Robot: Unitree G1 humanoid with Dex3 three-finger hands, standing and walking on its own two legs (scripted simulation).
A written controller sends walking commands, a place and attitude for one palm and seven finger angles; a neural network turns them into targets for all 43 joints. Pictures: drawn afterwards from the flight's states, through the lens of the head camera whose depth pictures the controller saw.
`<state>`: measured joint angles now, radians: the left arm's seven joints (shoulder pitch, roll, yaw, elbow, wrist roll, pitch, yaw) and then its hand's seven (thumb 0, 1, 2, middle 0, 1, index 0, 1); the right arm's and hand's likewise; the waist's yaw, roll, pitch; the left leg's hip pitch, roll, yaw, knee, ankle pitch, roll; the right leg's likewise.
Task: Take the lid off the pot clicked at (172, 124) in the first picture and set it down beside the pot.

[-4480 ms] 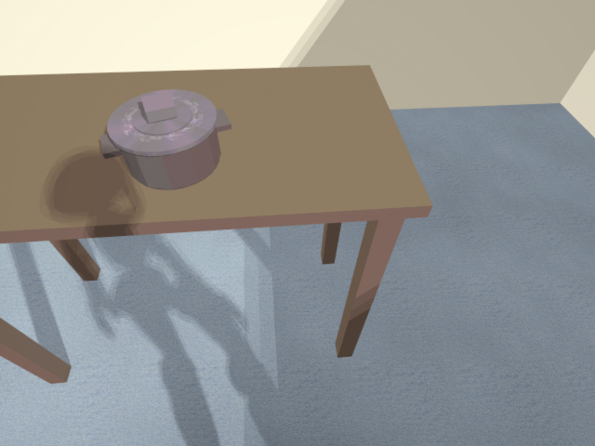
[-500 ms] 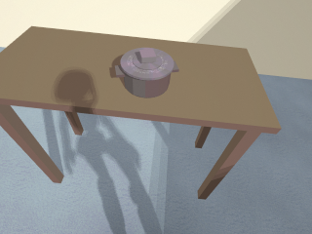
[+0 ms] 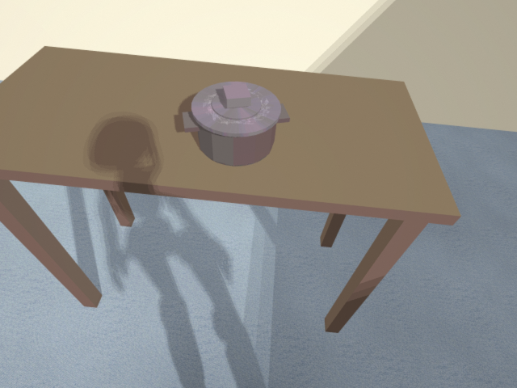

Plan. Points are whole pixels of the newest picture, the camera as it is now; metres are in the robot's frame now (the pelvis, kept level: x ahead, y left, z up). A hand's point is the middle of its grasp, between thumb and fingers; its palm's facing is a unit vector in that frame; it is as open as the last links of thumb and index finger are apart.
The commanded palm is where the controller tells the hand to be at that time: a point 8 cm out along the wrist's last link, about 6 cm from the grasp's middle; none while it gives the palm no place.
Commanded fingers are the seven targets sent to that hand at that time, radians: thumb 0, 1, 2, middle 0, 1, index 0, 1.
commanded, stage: shuffle to correct the standing spot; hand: left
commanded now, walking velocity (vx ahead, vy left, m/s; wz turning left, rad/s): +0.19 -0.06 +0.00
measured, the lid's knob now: (236, 95) +0.59 +0.09 +0.14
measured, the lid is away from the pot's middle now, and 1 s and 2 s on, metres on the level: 0.00 0.00 0.00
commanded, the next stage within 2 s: come to a stop and stand still in 0.36 s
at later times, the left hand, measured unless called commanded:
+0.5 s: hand out of the picture +0.03 +0.16 -0.20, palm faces +0.06 -0.99 -0.11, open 7.4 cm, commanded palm none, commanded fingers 0.00 0.90 0.90 -0.20 -0.30 -0.20 -0.30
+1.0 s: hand (190, 326) +0.25 +0.15 -0.16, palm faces -0.01 -0.96 -0.26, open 7.3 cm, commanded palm none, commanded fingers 0.00 0.90 0.90 -0.20 -0.30 -0.20 -0.30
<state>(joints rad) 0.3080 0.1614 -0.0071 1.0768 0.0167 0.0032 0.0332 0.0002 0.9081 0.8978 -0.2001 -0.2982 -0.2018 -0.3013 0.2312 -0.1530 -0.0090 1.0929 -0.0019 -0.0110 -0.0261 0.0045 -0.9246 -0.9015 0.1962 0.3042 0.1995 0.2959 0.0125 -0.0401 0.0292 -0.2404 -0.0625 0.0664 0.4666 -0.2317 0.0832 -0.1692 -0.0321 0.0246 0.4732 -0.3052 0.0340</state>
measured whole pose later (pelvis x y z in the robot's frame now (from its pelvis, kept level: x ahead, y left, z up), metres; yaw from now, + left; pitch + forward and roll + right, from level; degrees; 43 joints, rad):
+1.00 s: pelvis +0.14 -0.04 -0.01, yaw +1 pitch +1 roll +1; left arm 0.11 0.18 0.04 0.89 0.02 0.00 0.04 0.00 0.91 0.90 -0.20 -0.30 -0.20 -0.30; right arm 0.25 -0.16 -0.06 0.97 -0.01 0.03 -0.03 0.00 -0.91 -0.90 0.20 0.30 0.20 0.30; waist -0.03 0.02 0.12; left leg -0.32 -0.01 0.04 0.69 -0.47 -0.01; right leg -0.32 -0.01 0.00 0.58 -0.28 -0.01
